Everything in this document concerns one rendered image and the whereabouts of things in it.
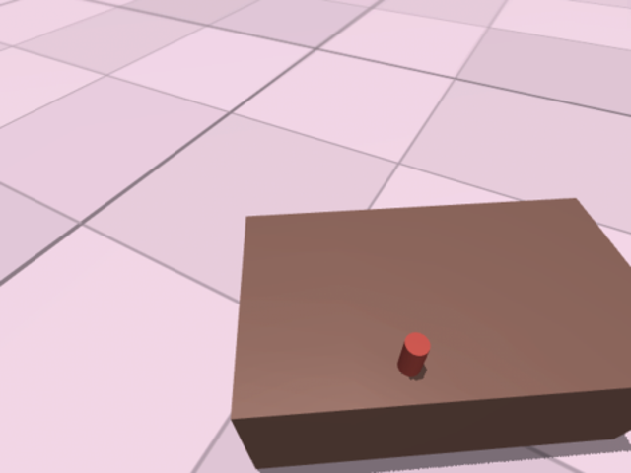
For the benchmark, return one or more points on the can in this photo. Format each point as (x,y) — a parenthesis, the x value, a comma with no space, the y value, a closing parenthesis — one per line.
(413,354)

